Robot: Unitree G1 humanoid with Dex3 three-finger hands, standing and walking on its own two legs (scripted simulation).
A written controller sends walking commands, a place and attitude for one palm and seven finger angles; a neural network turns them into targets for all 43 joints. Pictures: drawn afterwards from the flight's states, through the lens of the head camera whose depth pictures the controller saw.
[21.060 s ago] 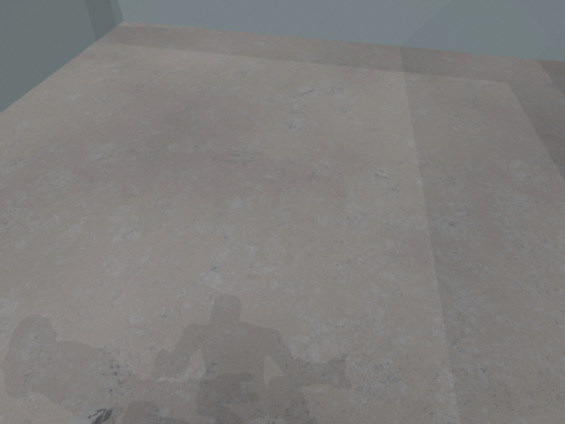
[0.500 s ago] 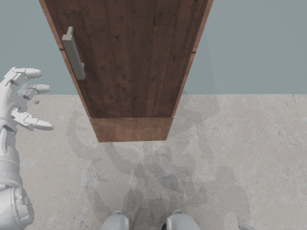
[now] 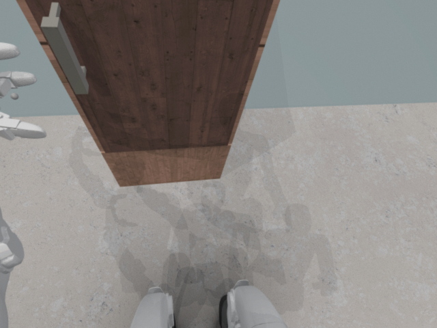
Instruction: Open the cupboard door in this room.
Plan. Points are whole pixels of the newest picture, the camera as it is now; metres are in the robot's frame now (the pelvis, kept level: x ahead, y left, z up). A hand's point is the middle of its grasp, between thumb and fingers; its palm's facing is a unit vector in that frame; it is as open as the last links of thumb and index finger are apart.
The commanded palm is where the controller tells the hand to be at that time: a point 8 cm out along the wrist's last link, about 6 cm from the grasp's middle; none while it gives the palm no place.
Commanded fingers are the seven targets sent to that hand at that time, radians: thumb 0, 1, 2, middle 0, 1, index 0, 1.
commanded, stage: move the hooked fingers beside the handle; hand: left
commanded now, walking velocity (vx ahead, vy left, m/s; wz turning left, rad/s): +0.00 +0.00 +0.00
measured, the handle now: (69, 52) +0.60 +0.24 +0.07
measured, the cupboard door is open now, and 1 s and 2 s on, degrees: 0 0 0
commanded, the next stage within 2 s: slide the fingers in behind the handle in 1.08 s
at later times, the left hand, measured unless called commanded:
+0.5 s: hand (22, 71) +0.54 +0.30 +0.08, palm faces +0.05 -1.00 -0.01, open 14.0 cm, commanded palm +0.53 +0.34 +0.07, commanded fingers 0.00 -0.50 0.30 -0.30 -1.20 -0.30 -1.20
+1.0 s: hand (21, 73) +0.54 +0.30 +0.08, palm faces +0.05 -1.00 -0.01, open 14.0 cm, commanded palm +0.52 +0.34 +0.07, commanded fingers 0.00 -0.50 0.30 -0.30 -1.20 -0.30 -1.20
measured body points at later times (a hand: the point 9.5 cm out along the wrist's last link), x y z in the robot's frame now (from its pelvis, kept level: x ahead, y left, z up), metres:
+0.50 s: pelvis +0.01 +0.01 -0.01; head +0.18 +0.05 +0.40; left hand +0.53 +0.36 +0.08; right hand -0.02 -0.26 -0.10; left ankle +0.01 +0.10 -0.67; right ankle +0.03 -0.13 -0.67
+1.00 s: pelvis +0.02 +0.01 +0.00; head +0.18 +0.06 +0.41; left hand +0.53 +0.36 +0.08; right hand +0.01 -0.26 -0.09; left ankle +0.01 +0.10 -0.67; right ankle +0.03 -0.13 -0.67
